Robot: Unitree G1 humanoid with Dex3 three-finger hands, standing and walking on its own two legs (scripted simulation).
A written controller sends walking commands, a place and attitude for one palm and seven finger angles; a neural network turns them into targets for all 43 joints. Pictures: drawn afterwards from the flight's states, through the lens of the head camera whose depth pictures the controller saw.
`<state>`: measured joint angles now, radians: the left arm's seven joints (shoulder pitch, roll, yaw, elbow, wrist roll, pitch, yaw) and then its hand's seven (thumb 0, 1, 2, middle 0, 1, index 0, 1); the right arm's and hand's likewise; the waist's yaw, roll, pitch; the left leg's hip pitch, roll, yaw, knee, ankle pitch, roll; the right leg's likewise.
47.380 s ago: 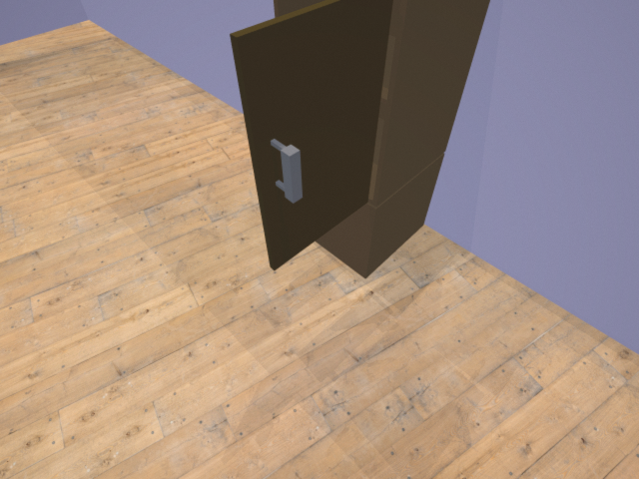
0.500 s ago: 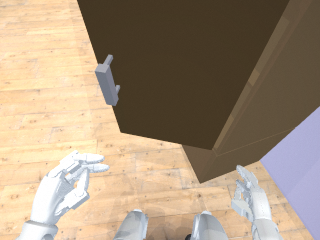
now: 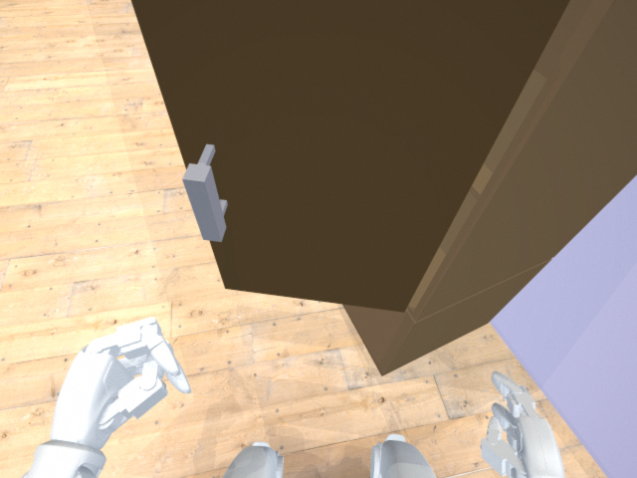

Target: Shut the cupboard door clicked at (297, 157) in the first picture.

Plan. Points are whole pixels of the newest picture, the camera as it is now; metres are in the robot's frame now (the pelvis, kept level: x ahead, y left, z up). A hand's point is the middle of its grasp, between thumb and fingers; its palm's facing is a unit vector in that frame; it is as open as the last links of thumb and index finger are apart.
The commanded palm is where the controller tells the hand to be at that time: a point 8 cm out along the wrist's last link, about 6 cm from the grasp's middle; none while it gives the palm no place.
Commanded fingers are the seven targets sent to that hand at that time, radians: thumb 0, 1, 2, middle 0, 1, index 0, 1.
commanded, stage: raise the hand and make a fist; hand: left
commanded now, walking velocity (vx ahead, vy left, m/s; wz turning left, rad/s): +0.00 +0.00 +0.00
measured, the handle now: (211, 193) +0.45 +0.18 +0.08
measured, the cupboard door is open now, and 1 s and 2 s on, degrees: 58 58 58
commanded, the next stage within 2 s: bring the fist close to the handle in 0.78 s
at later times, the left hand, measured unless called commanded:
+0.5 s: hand (155, 349) +0.24 +0.19 +0.08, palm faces -0.07 -1.00 -0.04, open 3.1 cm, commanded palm +0.21 +0.24 +0.08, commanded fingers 0.00 0.90 0.90 -1.30 -1.50 -1.30 -1.50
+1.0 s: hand (172, 359) +0.23 +0.17 +0.08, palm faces -0.06 -1.00 -0.06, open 3.1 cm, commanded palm +0.22 +0.22 +0.08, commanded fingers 0.00 0.90 0.90 -1.30 -1.50 -1.30 -1.50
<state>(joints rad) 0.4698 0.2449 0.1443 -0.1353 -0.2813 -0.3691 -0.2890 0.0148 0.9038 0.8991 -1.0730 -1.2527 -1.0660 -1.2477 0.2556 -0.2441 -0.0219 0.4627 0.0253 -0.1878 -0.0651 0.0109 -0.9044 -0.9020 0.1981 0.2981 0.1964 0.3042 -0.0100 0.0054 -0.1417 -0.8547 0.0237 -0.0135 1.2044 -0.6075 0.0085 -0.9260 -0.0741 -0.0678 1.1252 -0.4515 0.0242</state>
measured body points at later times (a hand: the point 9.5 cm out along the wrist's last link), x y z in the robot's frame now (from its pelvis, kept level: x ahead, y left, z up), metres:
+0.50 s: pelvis +0.01 +0.00 +0.02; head +0.07 +0.00 +0.46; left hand +0.24 +0.24 +0.09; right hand +0.19 -0.23 -0.05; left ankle -0.01 +0.11 -0.65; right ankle +0.05 -0.14 -0.65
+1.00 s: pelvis +0.00 -0.02 +0.01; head +0.06 -0.02 +0.46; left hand +0.23 +0.22 +0.08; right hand +0.19 -0.25 -0.06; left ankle -0.01 +0.11 -0.65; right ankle +0.05 -0.14 -0.65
